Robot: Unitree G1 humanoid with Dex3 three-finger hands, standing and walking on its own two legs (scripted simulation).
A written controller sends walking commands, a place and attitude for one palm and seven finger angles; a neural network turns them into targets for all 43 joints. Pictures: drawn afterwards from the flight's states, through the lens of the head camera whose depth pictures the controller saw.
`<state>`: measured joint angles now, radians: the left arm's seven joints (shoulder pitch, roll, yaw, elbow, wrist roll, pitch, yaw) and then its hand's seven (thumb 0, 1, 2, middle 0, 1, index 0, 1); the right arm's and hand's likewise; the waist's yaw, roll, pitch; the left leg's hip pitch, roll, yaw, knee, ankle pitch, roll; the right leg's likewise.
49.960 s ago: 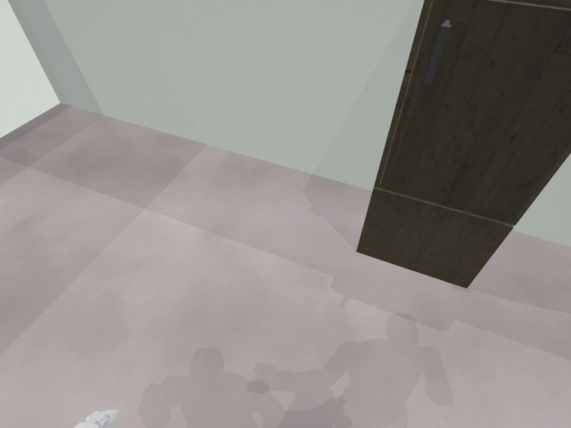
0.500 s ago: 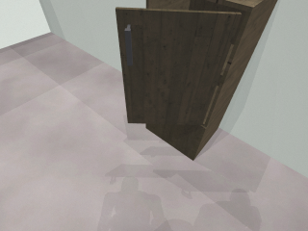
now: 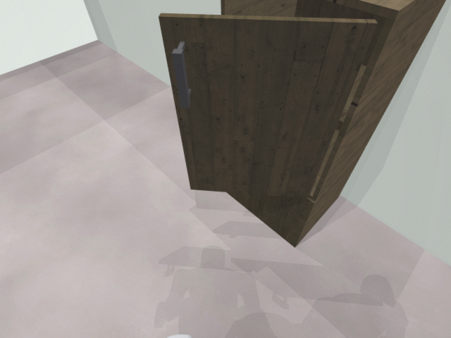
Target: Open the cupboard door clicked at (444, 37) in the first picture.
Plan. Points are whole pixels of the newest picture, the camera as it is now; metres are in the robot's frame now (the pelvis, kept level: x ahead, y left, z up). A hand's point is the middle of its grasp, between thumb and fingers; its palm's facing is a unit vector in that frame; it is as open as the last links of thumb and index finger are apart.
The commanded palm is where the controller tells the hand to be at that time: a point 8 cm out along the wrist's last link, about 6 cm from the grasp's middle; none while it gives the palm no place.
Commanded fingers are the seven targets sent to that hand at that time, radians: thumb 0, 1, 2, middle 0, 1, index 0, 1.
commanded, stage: shuffle to correct the standing spot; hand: left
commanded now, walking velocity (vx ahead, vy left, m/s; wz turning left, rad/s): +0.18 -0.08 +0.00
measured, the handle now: (183, 75) +0.62 +0.13 +0.14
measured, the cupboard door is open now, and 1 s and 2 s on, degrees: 39 39 39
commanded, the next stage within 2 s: come to a stop and stand still in 0.06 s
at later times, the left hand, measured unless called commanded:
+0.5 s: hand out of the picture +0.10 +0.14 -0.17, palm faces +0.03 -0.97 -0.22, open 7.3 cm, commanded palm none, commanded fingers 0.00 0.90 0.90 -0.20 -0.30 -0.20 -0.30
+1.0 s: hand out of the picture +0.07 +0.17 -0.17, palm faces +0.10 -0.98 -0.19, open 7.4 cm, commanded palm none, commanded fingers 0.00 0.90 0.90 -0.20 -0.30 -0.20 -0.30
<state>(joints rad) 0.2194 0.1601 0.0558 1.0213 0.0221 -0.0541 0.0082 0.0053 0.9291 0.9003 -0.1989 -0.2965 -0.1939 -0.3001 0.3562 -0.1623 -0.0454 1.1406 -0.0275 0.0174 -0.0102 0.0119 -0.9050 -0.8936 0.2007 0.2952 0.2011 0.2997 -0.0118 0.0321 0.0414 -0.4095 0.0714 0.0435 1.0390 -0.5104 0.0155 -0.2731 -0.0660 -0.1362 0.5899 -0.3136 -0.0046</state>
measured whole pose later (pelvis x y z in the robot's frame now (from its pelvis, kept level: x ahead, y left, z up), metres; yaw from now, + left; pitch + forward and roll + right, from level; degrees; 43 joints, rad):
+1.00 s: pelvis +0.03 -0.02 +0.01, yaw +1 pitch -1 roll +0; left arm 0.23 0.20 0.06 1.01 0.02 0.06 0.02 0.00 0.91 0.90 -0.20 -0.30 -0.20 -0.30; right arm 0.21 -0.14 -0.03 1.00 -0.02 0.03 -0.03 0.01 -0.92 -0.89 0.20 0.29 0.20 0.30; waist 0.03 -0.06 0.04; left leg -0.25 -0.01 0.06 0.52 -0.26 0.03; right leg -0.42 -0.05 -0.03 0.82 -0.39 0.00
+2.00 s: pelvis +0.02 +0.00 +0.01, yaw -1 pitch +0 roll +0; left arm 0.30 0.15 -0.01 1.08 0.02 -0.02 0.04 0.00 0.91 0.90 -0.20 -0.30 -0.20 -0.30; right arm 0.30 -0.17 0.00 1.07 -0.01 -0.02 -0.02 0.02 -0.93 -0.89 0.20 0.30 0.20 0.30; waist 0.00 0.04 0.01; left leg -0.27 -0.02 0.10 0.52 -0.24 0.06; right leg -0.19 -0.04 0.00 0.53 -0.33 0.02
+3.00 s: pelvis -0.02 -0.04 -0.04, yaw +2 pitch +7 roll -2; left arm 0.17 0.38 0.28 0.19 -0.36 -0.24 -0.54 0.01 0.26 0.63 -0.25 -0.71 -0.24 -0.71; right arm 0.23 -0.23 0.05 0.60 0.05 -0.23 -0.09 0.02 -0.90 -0.89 0.20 0.30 0.20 0.30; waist -0.01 0.05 -0.06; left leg -0.69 0.06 -0.01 0.94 -0.36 0.00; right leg -0.56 0.03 -0.11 0.90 -0.47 -0.05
